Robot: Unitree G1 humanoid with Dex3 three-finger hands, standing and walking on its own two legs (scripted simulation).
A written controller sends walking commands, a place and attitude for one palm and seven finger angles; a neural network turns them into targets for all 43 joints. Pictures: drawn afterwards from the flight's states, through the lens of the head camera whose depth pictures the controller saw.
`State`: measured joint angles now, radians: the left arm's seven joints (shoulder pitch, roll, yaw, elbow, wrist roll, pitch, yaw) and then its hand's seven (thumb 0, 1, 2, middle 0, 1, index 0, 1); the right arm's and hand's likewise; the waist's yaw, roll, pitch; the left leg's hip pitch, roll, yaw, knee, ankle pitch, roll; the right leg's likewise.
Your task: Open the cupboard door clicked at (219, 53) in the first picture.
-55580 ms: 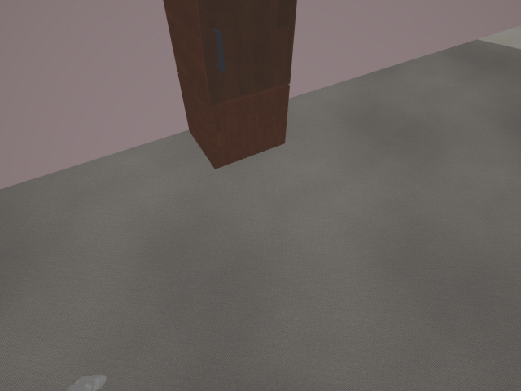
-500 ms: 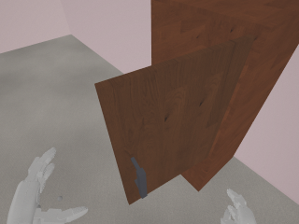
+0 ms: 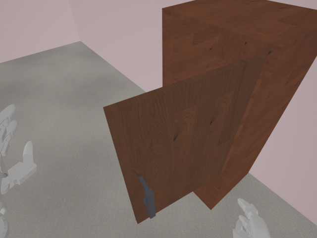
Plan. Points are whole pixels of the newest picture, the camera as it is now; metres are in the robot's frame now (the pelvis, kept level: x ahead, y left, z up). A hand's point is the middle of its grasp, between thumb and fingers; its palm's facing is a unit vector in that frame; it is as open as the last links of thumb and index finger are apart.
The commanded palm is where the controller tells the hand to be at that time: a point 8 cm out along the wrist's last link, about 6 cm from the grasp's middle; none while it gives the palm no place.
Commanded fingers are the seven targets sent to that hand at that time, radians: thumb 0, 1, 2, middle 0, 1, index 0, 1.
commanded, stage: draw the hand back to the body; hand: left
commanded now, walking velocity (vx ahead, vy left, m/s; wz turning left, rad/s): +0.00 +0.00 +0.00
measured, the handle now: (147, 198) +0.26 +0.08 -0.09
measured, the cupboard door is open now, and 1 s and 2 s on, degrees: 81 81 81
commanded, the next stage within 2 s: step back with the hand held close in 0.30 s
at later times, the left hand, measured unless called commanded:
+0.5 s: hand (33, 163) +0.20 +0.27 +0.17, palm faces +0.45 -0.80 -0.40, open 7.4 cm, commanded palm +0.14 +0.30 +0.18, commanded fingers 0.00 0.90 0.90 -0.20 -0.30 -0.20 -0.30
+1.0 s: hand (8, 198) +0.13 +0.28 +0.16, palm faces +0.41 -0.78 -0.48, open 7.4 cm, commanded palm +0.08 +0.31 +0.18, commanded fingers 0.00 0.90 0.90 -0.20 -0.30 -0.20 -0.30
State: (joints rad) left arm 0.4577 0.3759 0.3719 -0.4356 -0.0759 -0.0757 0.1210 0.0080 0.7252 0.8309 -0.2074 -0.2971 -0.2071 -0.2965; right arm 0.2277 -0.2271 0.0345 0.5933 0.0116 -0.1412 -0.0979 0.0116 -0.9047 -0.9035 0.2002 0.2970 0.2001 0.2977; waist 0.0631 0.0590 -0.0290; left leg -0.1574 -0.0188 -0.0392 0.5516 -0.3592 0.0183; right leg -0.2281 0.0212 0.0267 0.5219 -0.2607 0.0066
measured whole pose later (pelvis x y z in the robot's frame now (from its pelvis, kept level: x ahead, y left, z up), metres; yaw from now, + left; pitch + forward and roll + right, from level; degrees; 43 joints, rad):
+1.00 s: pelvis -0.08 +0.02 -0.01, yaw -3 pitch -2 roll +0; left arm 0.53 0.40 0.43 -0.46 0.00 -0.20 0.14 0.01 0.89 0.90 -0.22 -0.30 -0.22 -0.30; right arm 0.22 -0.23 0.00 0.54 0.02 -0.04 -0.08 0.01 -0.91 -0.90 0.20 0.30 0.20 0.30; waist 0.00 -0.02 0.03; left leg -0.31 -0.04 0.03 0.61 -0.28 0.06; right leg -0.37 0.01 0.09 0.53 -0.13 0.04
